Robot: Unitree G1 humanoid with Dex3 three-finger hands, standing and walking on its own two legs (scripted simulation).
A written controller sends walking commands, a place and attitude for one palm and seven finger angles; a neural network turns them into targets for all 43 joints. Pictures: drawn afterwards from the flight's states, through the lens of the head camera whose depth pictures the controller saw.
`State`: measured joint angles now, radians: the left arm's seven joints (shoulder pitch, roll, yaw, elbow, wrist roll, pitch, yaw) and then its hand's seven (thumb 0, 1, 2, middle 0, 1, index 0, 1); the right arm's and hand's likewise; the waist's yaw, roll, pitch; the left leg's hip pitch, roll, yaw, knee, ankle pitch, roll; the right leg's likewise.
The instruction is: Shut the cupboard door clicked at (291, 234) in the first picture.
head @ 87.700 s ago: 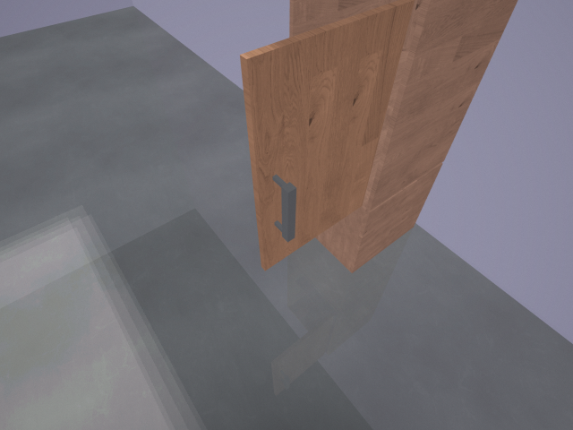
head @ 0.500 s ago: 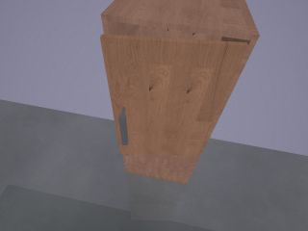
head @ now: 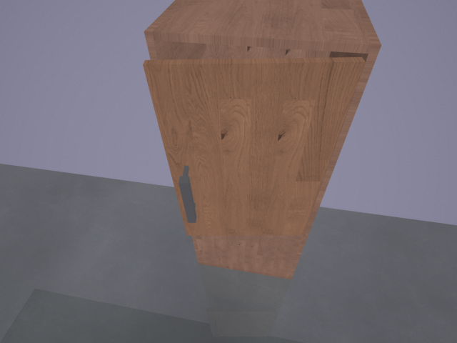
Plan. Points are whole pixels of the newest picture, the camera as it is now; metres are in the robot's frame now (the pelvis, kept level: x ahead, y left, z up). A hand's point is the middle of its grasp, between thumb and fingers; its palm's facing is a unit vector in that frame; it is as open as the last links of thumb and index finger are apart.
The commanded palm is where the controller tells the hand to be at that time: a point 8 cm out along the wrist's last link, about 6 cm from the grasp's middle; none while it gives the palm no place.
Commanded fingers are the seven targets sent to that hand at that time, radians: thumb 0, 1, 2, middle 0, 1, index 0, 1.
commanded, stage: look again from close up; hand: left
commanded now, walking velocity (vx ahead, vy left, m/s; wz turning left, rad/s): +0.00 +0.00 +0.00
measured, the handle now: (189, 195) +0.48 +0.13 -0.09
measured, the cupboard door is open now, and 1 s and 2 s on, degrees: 10 10 10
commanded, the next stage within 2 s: shuffle to correct the standing spot in 0.24 s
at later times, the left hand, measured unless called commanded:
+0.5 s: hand out of the picture -0.03 +0.15 -0.17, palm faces +0.01 -0.98 -0.20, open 7.3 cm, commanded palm none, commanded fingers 0.00 0.90 0.90 -0.20 -0.30 -0.20 -0.30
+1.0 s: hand out of the picture +0.01 +0.11 -0.18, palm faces +0.05 -0.99 -0.15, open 7.3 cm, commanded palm none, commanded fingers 0.00 0.90 0.90 -0.20 -0.30 -0.20 -0.30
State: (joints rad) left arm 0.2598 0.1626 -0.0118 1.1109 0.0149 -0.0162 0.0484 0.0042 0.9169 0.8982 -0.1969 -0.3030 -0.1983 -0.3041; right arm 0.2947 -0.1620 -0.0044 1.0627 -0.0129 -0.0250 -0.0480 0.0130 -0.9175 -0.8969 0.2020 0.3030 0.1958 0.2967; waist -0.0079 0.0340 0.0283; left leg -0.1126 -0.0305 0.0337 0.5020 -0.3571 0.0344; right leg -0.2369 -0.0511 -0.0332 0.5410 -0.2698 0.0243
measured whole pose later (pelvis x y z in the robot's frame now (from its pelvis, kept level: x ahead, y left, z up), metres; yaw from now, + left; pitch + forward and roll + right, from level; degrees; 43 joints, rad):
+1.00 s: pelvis +0.03 -0.04 +0.00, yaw +0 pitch -1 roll +0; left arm 0.32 0.11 0.01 1.12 0.02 -0.02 0.04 0.01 0.92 0.90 -0.20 -0.30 -0.20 -0.30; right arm 0.30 -0.10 0.00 1.12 -0.01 -0.02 -0.07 0.01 -0.92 -0.90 0.20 0.30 0.20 0.30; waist 0.00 -0.02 0.05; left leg -0.13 0.04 0.02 0.56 -0.39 -0.02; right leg -0.23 0.01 -0.06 0.57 -0.32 -0.04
